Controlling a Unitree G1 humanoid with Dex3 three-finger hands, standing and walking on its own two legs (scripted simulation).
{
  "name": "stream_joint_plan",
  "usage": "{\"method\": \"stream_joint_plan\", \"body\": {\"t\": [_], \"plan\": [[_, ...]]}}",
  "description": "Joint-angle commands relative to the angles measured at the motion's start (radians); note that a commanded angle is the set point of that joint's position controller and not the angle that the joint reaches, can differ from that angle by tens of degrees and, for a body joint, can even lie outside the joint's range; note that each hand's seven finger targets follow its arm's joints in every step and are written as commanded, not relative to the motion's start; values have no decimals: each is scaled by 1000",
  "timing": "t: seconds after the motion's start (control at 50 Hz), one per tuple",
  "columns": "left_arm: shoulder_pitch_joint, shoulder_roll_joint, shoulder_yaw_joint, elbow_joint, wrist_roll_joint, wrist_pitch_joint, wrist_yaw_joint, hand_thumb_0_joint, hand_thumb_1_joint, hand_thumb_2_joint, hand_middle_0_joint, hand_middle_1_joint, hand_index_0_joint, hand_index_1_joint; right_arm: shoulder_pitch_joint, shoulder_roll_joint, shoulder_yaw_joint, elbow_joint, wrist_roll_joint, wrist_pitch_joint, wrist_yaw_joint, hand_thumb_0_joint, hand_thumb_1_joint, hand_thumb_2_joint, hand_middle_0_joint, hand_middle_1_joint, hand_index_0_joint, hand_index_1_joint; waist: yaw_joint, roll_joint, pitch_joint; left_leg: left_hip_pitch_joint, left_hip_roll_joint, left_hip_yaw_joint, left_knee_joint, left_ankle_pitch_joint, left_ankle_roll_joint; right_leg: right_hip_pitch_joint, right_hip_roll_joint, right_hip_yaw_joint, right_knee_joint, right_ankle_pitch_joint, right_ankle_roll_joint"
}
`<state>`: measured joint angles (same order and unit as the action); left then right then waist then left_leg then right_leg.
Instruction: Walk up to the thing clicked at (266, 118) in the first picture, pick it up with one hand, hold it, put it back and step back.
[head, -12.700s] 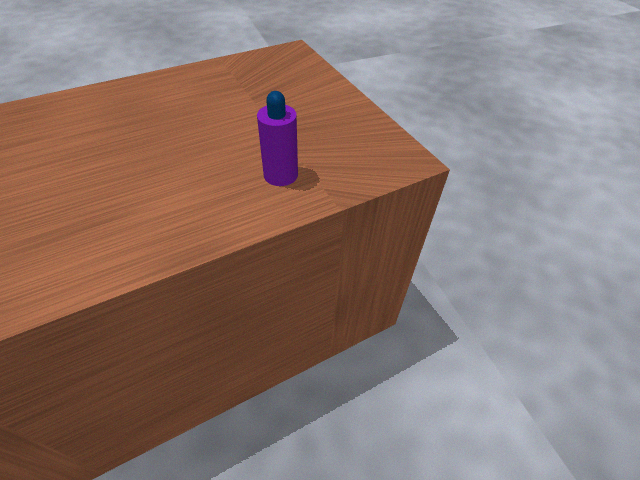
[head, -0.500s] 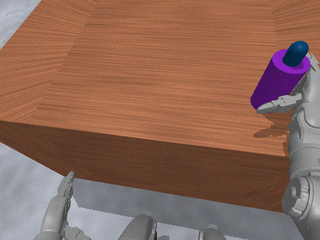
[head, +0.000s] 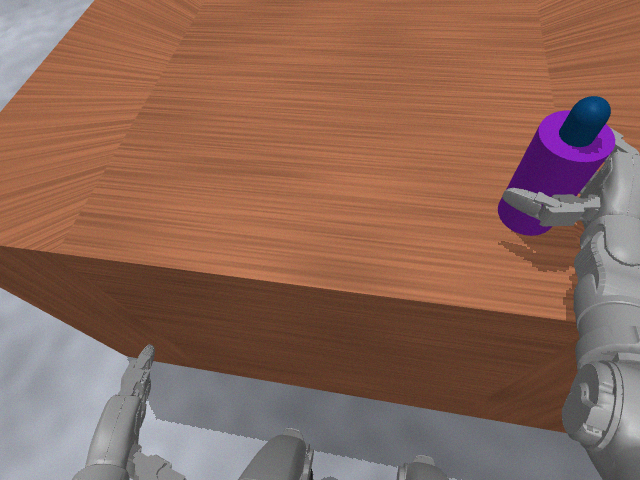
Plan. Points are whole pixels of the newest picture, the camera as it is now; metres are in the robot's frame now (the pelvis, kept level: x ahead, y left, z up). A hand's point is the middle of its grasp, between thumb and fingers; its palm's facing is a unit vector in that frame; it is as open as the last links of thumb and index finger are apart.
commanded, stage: settle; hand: right
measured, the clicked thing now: (555, 166) +0.49 -0.19 +0.09
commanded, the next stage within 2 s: lift in 0.88 s
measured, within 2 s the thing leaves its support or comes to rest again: leaves its support in 0.64 s
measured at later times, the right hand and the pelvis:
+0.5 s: hand (554, 188) +0.48 -0.19 +0.08, palm faces +0.12 +0.99 -0.02, open 10.2 cm; pelvis +0.01 +0.00 +0.01, yaw +0 degrees
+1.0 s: hand (570, 173) +0.47 -0.19 +0.11, palm faces +0.13 +0.99 -0.02, open 10.3 cm; pelvis +0.01 +0.00 +0.03, yaw +0 degrees
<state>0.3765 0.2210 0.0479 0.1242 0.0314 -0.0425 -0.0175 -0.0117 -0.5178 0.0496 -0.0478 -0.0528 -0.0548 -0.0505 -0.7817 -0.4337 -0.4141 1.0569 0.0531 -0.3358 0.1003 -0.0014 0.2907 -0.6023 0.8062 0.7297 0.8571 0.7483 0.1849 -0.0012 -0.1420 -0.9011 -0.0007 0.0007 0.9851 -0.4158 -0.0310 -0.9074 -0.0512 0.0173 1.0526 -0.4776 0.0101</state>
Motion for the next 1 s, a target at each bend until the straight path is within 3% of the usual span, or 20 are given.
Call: {"method": "stream_joint_plan", "body": {"t": [0.0, 0.1, 0.38, 0.44, 0.48, 0.5, 0.56, 0.62, 0.66, 0.7, 0.74, 0.78, 0.82, 0.84, 0.86, 0.88, 0.9, 0.94, 0.96, 0.98], "plan": [[6, 190, 129, -180, -7, -52, 19, 0, -521, 31, -43, -53, -53, -42, -361, -222, -42, -226, 14, -60, 11, 0, -197, -1005, 1262, 1199, 1274, 1200, -18, -116, -487, 255, -31, 33, -84, 353, 43, 328, 27, 2, -127, 413, -12], [12, 157, 102, -161, -13, -43, 16, 0, -553, 50, -59, -56, -58, -57, -350, -198, -31, -230, 20, -62, 20, 0, -272, -1229, 1261, 1349, 1291, 1350, -21, -106, -437, 248, -30, 30, -86, 352, 42, 306, 28, 1, -137, 414, -13], [-5, 147, 76, -115, -17, -50, 28, 0, -546, 55, -55, -55, -54, -56, -489, -184, 14, -389, 44, -45, 5, 0, -112, -1238, 1271, 1383, 1315, 1384, -28, -153, -503, 319, -31, 28, -136, 397, 43, 444, 37, -8, -170, 468, -12], [-74, 174, 90, -145, -17, -59, 39, 0, -547, 55, -54, -53, -54, -54, -560, -280, -28, -484, 43, -56, -14, 0, -111, -1243, 1263, 1381, 1308, 1381, -40, -150, -551, 346, -26, 21, -155, 388, 40, 475, 39, -11, -187, 437, -16], [29, 164, 96, -43, -14, -54, 43, 0, -542, 53, -53, -54, -54, -54, -536, -220, 18, -468, 48, -45, -15, 0, -86, -1263, 1261, 1400, 1309, 1401, -24, -168, -499, 325, -29, 19, -168, 379, 42, 492, 40, -15, -192, 429, -19], [1, 109, 30, -33, -15, -58, 35, 0, -544, 57, -53, -54, -52, -55, -438, -127, 50, -338, 60, -26, -9, 0, -92, -1251, 1251, 1386, 1298, 1387, -23, -107, -406, 307, -34, 30, -180, 353, 42, 442, 43, -9, -207, 405, -19], [-109, 233, 130, -153, -16, -77, 60, 0, -551, 57, -54, -51, -52, -52, -672, -381, -57, -659, 56, -66, -33, 0, -80, -1263, 1248, 1393, 1298, 1394, -45, -192, -674, 379, -26, 17, -169, 420, 41, 604, 36, -9, -198, 495, -15], [-18, 94, 21, 27, -21, -73, 41, 0, -553, 63, -52, -53, -49, -57, -416, -99, 83, -359, 77, -6, -12, 0, -79, -1289, 1214, 1397, 1267, 1397, -38, -133, -358, 299, -33, 31, -204, 344, 42, 484, 41, -6, -237, 449, -14], [-164, 237, 127, -127, -21, -96, 67, 0, -568, 67, -53, -48, -47, -56, -679, -397, -69, -684, 71, -51, -44, 0, -81, -1279, 1214, 1387, 1267, 1387, -56, -172, -668, 409, -24, 18, -187, 444, 39, 616, 35, -6, -217, 538, -14], [31, 149, 66, 62, -13, -80, 58, 0, -545, 59, -50, -54, -49, -54, -545, -206, 57, -564, 74, -14, -25, 0, -49, -1283, 1215, 1397, 1270, 1398, -39, -205, -490, 356, -29, 25, -196, 421, 43, 577, 37, -10, -224, 521, -12], [-85, 84, 12, 40, -29, -95, 49, 0, -561, 67, -51, -52, -46, -59, -385, -74, 86, -314, 89, 14, -11, 0, -68, -1294, 1188, 1389, 1243, 1390, -33, -71, -336, 336, -29, 27, -230, 375, 36, 474, 41, -10, -247, 452, -20], [-215, 272, 143, -145, -22, -114, 78, 0, -561, 62, -52, -48, -47, -53, -709, -435, -74, -690, 66, -38, -42, 0, -92, -1308, 1207, 1406, 1262, 1407, -57, -174, -715, 464, -19, 15, -202, 479, 36, 648, 37, -12, -230, 540, -16], [62, 139, 62, 105, -19, -88, 64, 0, -541, 55, -47, -53, -48, -52, -540, -187, 60, -527, 81, 5, -18, 0, -95, -1312, 1222, 1418, 1276, 1418, -36, -188, -402, 356, -30, 28, -228, 389, 43, 563, 35, -9, -264, 486, -7], [5, 66, -3, 103, -29, -95, 50, 0, -550, 60, -49, -53, -47, -56, -376, -34, 122, -264, 90, 38, -2, 0, -116, -1334, 1201, 1420, 1256, 1420, -31, -114, -266, 324, -32, 32, -249, 339, 41, 500, 39, -9, -285, 440, -9], [-122, 78, -4, 35, -33, -110, 54, 0, -559, 64, -50, -51, -44, -57, -411, -65, 86, -281, 97, 23, -1, 0, -107, -1318, 1201, 1409, 1255, 1410, -30, -48, -294, 345, -29, 32, -257, 341, 35, 471, 35, -8, -282, 407, -17], [-253, 233, 112, -146, -32, -127, 78, 0, -563, 61, -51, -47, -45, -53, -670, -359, -58, -624, 87, -26, -26, 0, -136, -1320, 1224, 1417, 1275, 1418, -55, -102, -609, 457, -18, 17, -244, 416, 31, 585, 37, -11, -270, 446, -19], [-193, 255, 127, -132, -21, -124, 84, 0, -556, 59, -49, -45, -43, -51, -687, -443, -85, -631, 63, -28, -31, 0, -119, -1355, 1234, 1452, 1289, 1452, -61, -153, -696, 484, -19, 17, -228, 458, 32, 653, 37, -17, -260, 498, -16], [62, 71, 12, 147, -20, -101, 53, 0, -536, 50, -45, -53, -47, -51, -400, -74, 109, -326, 81, 27, 12, 0, -118, -1385, 1232, 1476, 1290, 1476, -36, -167, -299, 349, -26, 28, -247, 378, 40, 526, 40, -16, -290, 462, -8], [-11, 78, 18, 105, -32, -111, 53, 0, -548, 55, -48, -51, -45, -54, -430, -46, 109, -300, 100, 32, 22, 0, -130, -1366, 1212, 1451, 1267, 1451, -22, -77, -288, 344, -29, 30, -267, 364, 35, 512, 39, -11, -294, 439, -13], [-215, 168, 63, -98, -36, -136, 71, 0, -545, 53, -48, -53, -51, -50, -630, -279, -16, -570, 97, -11, -4, 0, -74, -1326, 1238, 1437, 1292, 1437, -54, -112, -530, 442, -19, 17, -252, 434, 31, 583, 37, -13, -282, 488, -14]]}}
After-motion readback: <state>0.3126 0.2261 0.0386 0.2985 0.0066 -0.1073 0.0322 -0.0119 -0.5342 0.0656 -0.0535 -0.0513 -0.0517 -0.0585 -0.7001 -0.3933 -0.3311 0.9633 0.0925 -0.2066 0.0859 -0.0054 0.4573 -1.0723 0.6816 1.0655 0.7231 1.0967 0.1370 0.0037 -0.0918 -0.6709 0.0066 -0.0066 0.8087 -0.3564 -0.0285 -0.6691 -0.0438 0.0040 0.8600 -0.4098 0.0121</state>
